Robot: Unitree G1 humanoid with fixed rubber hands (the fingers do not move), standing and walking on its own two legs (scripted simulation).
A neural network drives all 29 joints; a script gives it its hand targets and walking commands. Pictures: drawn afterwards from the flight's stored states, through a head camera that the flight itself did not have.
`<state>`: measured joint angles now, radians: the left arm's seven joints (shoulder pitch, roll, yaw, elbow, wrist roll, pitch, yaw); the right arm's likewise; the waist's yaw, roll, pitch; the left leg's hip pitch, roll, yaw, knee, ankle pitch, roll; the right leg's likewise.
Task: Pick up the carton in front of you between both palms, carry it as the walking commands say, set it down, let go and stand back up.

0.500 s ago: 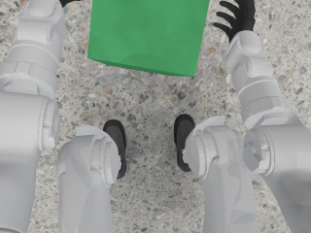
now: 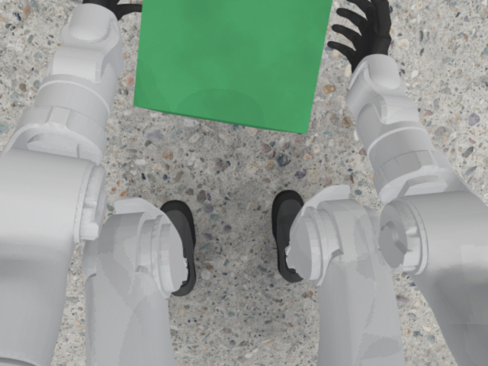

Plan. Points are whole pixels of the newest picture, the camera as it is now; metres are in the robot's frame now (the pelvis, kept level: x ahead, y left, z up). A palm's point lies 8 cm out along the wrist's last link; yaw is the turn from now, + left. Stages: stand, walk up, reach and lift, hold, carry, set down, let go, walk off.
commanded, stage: reach and lift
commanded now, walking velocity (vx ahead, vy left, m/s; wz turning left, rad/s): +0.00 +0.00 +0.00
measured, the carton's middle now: (229, 56) +0.51 +0.02 -0.25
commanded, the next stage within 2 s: none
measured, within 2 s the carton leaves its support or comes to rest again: leaves its support in 0.40 s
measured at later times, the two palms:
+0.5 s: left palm (113, 7) +0.54 +0.16 -0.16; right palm (362, 31) +0.52 -0.14 -0.14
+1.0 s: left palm out of the picture +0.49 +0.18 +0.05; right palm out of the picture +0.48 -0.12 +0.06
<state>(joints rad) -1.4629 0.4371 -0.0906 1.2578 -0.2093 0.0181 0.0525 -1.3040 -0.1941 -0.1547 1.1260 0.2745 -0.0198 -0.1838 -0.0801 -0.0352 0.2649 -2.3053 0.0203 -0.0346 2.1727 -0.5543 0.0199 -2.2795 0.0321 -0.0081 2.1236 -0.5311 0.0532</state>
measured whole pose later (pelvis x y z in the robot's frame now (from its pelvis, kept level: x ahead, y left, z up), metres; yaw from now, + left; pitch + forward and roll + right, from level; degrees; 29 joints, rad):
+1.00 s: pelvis +0.01 -0.01 +0.11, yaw +5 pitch +43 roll -2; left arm -1.07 0.05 0.41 0.82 0.26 0.32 0.01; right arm -0.95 0.09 -0.59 0.63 -0.22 0.33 -0.07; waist -0.04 -0.01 -0.19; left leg -2.04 -0.05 -0.04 1.78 -0.48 -0.01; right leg -2.01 0.06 0.04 1.78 -0.51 0.05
